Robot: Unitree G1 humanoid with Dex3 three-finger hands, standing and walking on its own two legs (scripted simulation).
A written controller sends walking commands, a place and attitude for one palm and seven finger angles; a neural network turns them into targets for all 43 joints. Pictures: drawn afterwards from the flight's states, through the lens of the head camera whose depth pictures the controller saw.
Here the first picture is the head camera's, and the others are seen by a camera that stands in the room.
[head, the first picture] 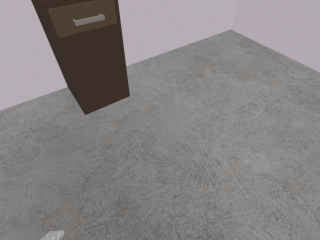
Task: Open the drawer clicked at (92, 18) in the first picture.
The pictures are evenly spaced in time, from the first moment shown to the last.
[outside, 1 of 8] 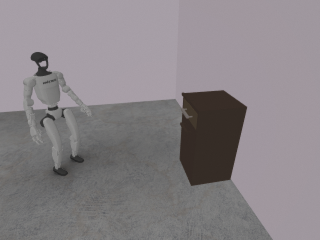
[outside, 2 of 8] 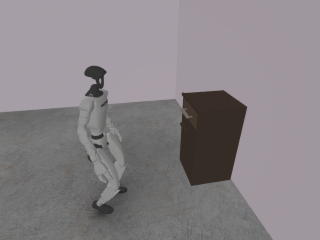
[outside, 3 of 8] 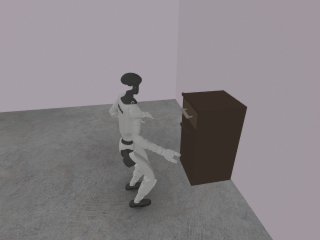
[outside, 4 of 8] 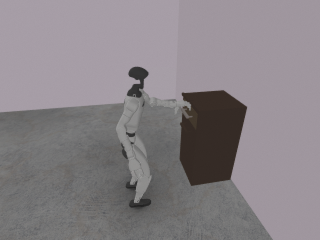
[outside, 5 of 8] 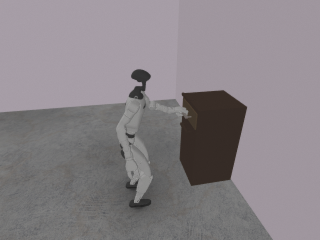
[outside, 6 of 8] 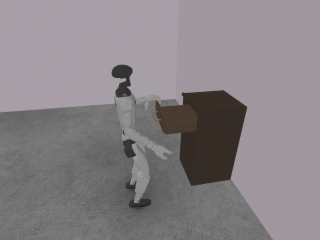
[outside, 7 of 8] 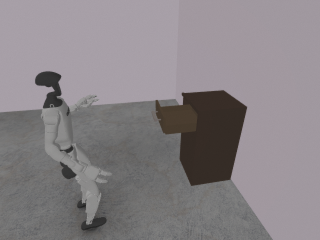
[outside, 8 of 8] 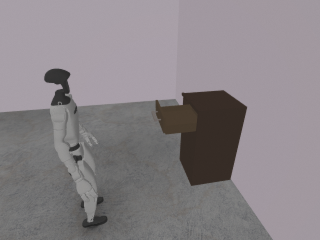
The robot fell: no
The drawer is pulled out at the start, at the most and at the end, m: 0.00 0.30 0.30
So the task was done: yes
